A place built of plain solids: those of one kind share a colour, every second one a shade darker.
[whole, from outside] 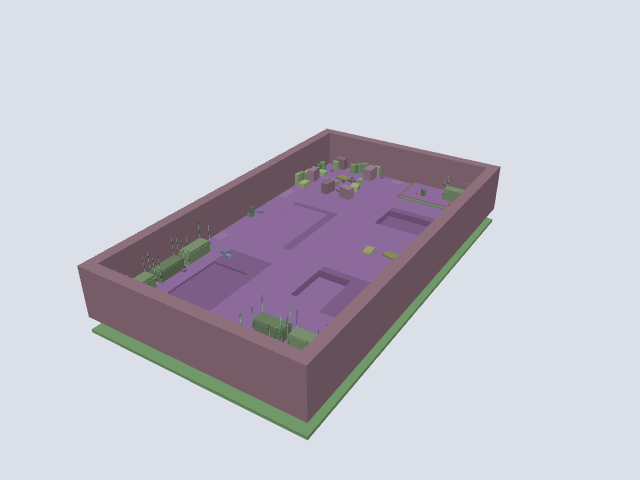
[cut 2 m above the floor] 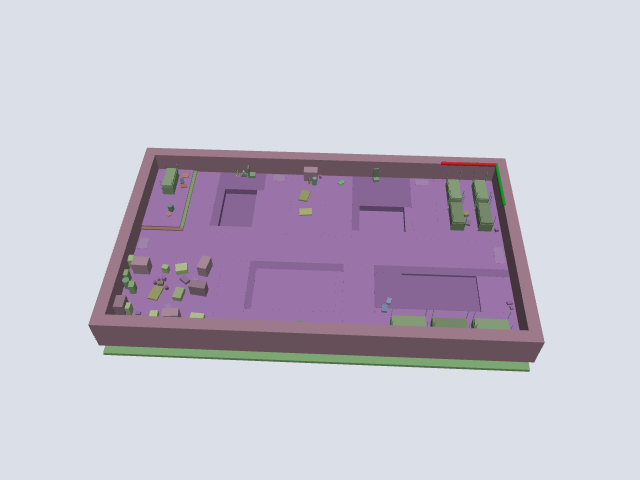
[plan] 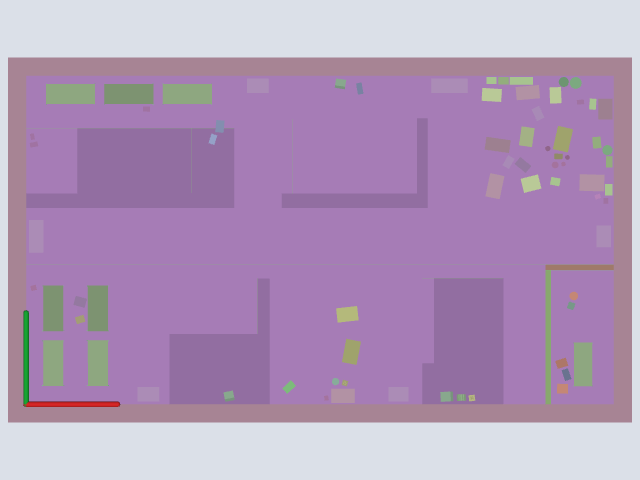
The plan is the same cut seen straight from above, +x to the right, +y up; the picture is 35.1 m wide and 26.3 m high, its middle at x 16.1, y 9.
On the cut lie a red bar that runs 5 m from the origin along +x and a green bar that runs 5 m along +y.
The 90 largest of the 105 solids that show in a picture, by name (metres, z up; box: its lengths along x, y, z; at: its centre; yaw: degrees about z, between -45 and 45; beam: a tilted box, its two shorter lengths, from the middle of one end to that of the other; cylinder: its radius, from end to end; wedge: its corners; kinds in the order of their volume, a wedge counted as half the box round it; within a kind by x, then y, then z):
{
 "floor_1": {"box": [2.8, 3.58, 2.1], "at": [1.4, 13.34, -1.05]},
 "floor_2": {"box": [5.55, 7.65, 1.0], "at": [2.77, 3.83, -0.5]},
 "floor_3": {"box": [11.4, 0.8, 2.1], "at": [5.7, 11.15, -1.05]},
 "floor_4": {"box": [11.4, 2.87, 2.1], "at": [5.7, 16.57, -1.05]},
 "floor_5": {"box": [6.28, 3.58, 1.89], "at": [5.94, 13.34, -1.16]},
 "floor_6": {"box": [2.3, 7.65, 1.0], "at": [6.7, 3.83, -0.5]},
 "floor_7": {"box": [0.7, 3.04, 2.1], "at": [8.2, 5.37, -1.05]},
 "floor_8": {"box": [2.32, 3.58, 2.1], "at": [10.24, 13.34, -1.05]},
 "floor_9": {"box": [5.5, 3.85, 2.1], "at": [10.6, 1.93, -1.05]},
 "floor_10": {"box": [5.5, 0.76, 2.1], "at": [10.6, 7.27, -1.05]},
 "floor_11": {"box": [4.12, 3.04, 1.44], "at": [10.61, 5.37, -1.38]},
 "floor_12": {"box": [2.6, 7.25, 1.0], "at": [12.7, 14.38, -0.5]},
 "floor_13": {"box": [0.68, 3.04, 2.1], "at": [13.01, 5.37, -1.05]},
 "floor_14": {"box": [0.6, 4.12, 2.1], "at": [14.3, 13.61, -1.05]},
 "floor_15": {"box": [2.5, 7.65, 1.0], "at": [14.6, 3.83, -0.5]},
 "floor_16": {"box": [32.2, 3.1, 1.0], "at": [16.1, 9.2, -0.5]},
 "floor_17": {"box": [3.25, 7.65, 1.0], "at": [17.48, 3.83, -0.5]},
 "floor_18": {"box": [8.0, 0.8, 2.1], "at": [18.0, 11.15, -1.05]},
 "floor_19": {"box": [8.0, 2.33, 2.1], "at": [18.0, 16.84, -1.05]},
 "floor_20": {"box": [6.82, 4.12, 2.1], "at": [18.01, 13.61, -1.05]},
 "floor_21": {"box": [2.6, 7.65, 1.0], "at": [20.4, 3.83, -0.5]},
 "floor_22": {"box": [0.58, 4.12, 2.1], "at": [21.71, 13.61, -1.05]},
 "floor_23": {"box": [0.65, 4.66, 2.1], "at": [22.02, 4.58, -1.05]},
 "floor_24": {"box": [2.4, 7.25, 1.0], "at": [23.2, 14.38, -0.5]},
 "floor_25": {"box": [3.04, 4.66, 1.48], "at": [23.87, 4.58, -1.36]},
 "floor_26": {"box": [4.45, 2.25, 2.1], "at": [23.93, 1.12, -1.05]},
 "floor_27": {"box": [4.45, 0.74, 2.1], "at": [23.93, 7.28, -1.05]},
 "floor_28": {"box": [0.76, 4.66, 2.1], "at": [25.77, 4.58, -1.05]},
 "floor_29": {"box": [2.3, 7.65, 1.0], "at": [27.3, 3.83, -0.5]},
 "floor_30": {"box": [7.8, 7.25, 1.0], "at": [28.3, 14.38, -0.5]},
 "floor_31": {"box": [3.45, 7.35, 1.2], "at": [30.48, 3.67, -0.4]},
 "wall_1": {"box": [1.0, 18.0, 4.6], "at": [-0.5, 9.0, 1.3]},
 "wall_2": {"box": [34.2, 1.0, 4.6], "at": [16.1, -0.5, 1.3]},
 "wall_3": {"box": [34.2, 1.0, 4.6], "at": [16.1, 18.5, 1.3]},
 "wall_4": {"box": [1.0, 18.0, 4.6], "at": [32.7, 9.0, 1.3]},
 "floor_base_1": {"box": [34.2, 20.0, 0.3], "at": [16.1, 9.0, -2.35]},
 "piece_1": {"box": [1.1, 2.5, 0.93], "at": [1.48, 2.25, 0.47]},
 "piece_2": {"box": [1.02, 2.42, 0.14], "at": [1.48, 2.25, 1.0]},
 "piece_3": {"box": [1.1, 2.5, 0.93], "at": [1.48, 5.25, 0.47]},
 "piece_4": {"box": [1.02, 2.42, 0.2], "at": [1.48, 5.25, 1.03]},
 "piece_5": {"box": [2.7, 1.1, 0.86], "at": [2.43, 17.0, 0.43]},
 "piece_6": {"box": [2.62, 1.02, 0.24], "at": [2.43, 17.0, 0.98]},
 "piece_7": {"box": [1.1, 2.5, 0.93], "at": [3.93, 2.25, 0.47]},
 "piece_8": {"box": [1.02, 2.42, 0.11], "at": [3.93, 2.25, 0.98]},
 "piece_9": {"box": [1.1, 2.5, 0.93], "at": [3.93, 5.25, 0.47]},
 "piece_10": {"box": [1.02, 2.42, 0.15], "at": [3.93, 5.25, 1.0]},
 "piece_11": {"box": [2.7, 1.1, 0.86], "at": [5.63, 17.0, 0.43]},
 "piece_12": {"box": [2.62, 1.02, 0.12], "at": [5.63, 17.0, 0.92]},
 "piece_13": {"box": [2.7, 1.1, 0.86], "at": [8.83, 17.0, 0.43]},
 "piece_14": {"box": [2.62, 1.02, 0.2], "at": [8.83, 17.0, 0.96]},
 "piece_15": {"box": [1.0, 2.4, 0.95], "at": [30.52, 2.19, 0.68]},
 "piece_16": {"box": [0.92, 2.32, 0.2], "at": [30.52, 2.19, 1.25]},
 "pallet_load_1": {"box": [1.3, 0.78, 1.16], "at": [17.36, 0.46, 0.58]},
 "pallet_load_2": {"box": [0.8, 1.3, 1.13], "at": [25.68, 11.95, 0.56], "yaw": -11.9},
 "pallet_load_3": {"box": [1.35, 0.71, 1.12], "at": [25.84, 14.21, 0.56], "yaw": -8.1},
 "pallet_load_4": {"box": [1.28, 0.73, 1.25], "at": [27.48, 17.07, 0.62], "yaw": 5.0},
 "pallet_load_5": {"box": [1.36, 0.91, 1.25], "at": [31.0, 12.13, 0.62], "yaw": -1.5},
 "pallet_load_6": {"box": [0.78, 1.14, 1.18], "at": [31.74, 16.17, 0.59]},
 "step_terW_tread_1": {"box": [0.3, 7.35, 1.1], "at": [28.6, 3.67, -0.45]},
 "crate_stack_1": {"box": [0.55, 0.39, 1.27], "at": [25.49, 17.73, 0.64]},
 "crate_stack_2": {"box": [0.57, 0.41, 1.2], "at": [26.15, 17.73, 0.6]},
 "crate_stack_3": {"box": [1.28, 0.43, 0.96], "at": [27.14, 17.71, 0.48]},
 "crate_stack_4": {"box": [0.52, 0.43, 0.68], "at": [28.99, 12.2, 0.34], "yaw": -10.6},
 "crate_stack_5": {"box": [0.37, 0.6, 0.99], "at": [31.05, 16.44, 0.49], "yaw": -3.9},
 "crate_stack_6": {"box": [0.46, 0.63, 0.99], "at": [31.27, 14.34, 0.49], "yaw": 4.8},
 "crate_stack_7": {"box": [0.41, 0.64, 1.12], "at": [31.93, 11.75, 0.56]},
 "crate_stack_8": {"box": [0.36, 0.61, 1.12], "at": [31.95, 13.28, 0.56]},
 "sack_pile_1": {"box": [1.08, 0.71, 0.54], "at": [25.51, 16.95, 0.27], "yaw": -3.4},
 "sack_pile_2": {"box": [0.72, 1.05, 0.48], "at": [27.43, 14.66, 0.24], "yaw": -8.2},
 "sack_pile_3": {"box": [0.98, 0.8, 0.53], "at": [27.66, 12.09, 0.27], "yaw": 14.1},
 "sack_pile_4": {"box": [0.63, 0.89, 0.49], "at": [29.0, 16.93, 0.24], "yaw": 1.8},
 "step_terN_tread_1": {"box": [3.75, 0.3, 1.1], "at": [30.32, 7.5, -0.45]},
 "barrel_1": {"cylinder": 0.28, "from": [29.45, 17.66, 0.0], "to": [29.45, 17.66, 0.93]},
 "barrel_2": {"cylinder": 0.33, "from": [30.11, 17.61, 0.0], "to": [30.11, 17.61, 0.96]},
 "barrel_3": {"cylinder": 0.28, "from": [31.85, 13.92, 0.0], "to": [31.85, 13.92, 0.94]},
 "pallet_1": {"box": [1.16, 0.79, 0.19], "at": [17.6, 4.93, 0.04], "yaw": 6.5},
 "pallet_2": {"box": [0.82, 1.3, 0.2], "at": [17.82, 2.87, 0.05], "yaw": -10.8},
 "pallet_3": {"box": [0.85, 1.31, 0.16], "at": [29.41, 14.52, 0.08], "yaw": -12.7},
 "hand_truck_1": {"box": [0.53, 0.53, 0.3], "at": [11.12, 0.44, 0.15], "yaw": 10.9},
 "hand_truck_2": {"box": [0.53, 0.14, 1.05], "at": [11.16, 0.25, 0.82], "yaw": 10.9},
 "hand_truck_3": {"box": [0.56, 0.52, 0.27], "at": [17.22, 17.56, 0.14], "yaw": -8.8},
 "hand_truck_4": {"box": [0.69, 0.54, 0.3], "at": [23.05, 0.42, 0.15], "yaw": 3.4},
 "sack_1": {"box": [0.64, 0.52, 0.21], "at": [2.96, 5.61, 0.1], "yaw": -15.1},
 "sack_2": {"box": [0.79, 0.5, 0.27], "at": [27.22, 13.11, 0.14], "yaw": -39.2},
 "sack_3": {"box": [0.46, 0.71, 0.24], "at": [28.05, 15.93, 0.12], "yaw": 26.1},
 "bin_1": {"cylinder": 0.2, "from": [16.95, 1.24, 0.0], "to": [16.95, 1.24, 0.81]},
 "bin_2": {"box": [0.37, 0.39, 0.66], "at": [29.86, 5.39, 0.53], "yaw": -19.0},
 "low_mat_1": {"box": [0.8, 1.8, 0.06], "at": [0.55, 9.2, -0.02]},
 "low_mat_2": {"box": [2.0, 0.8, 0.06], "at": [23.2, 17.45, -0.02]},
 "crate_1": {"box": [0.46, 0.67, 0.22], "at": [10.62, 15.22, 0.11], "yaw": -4.9}
}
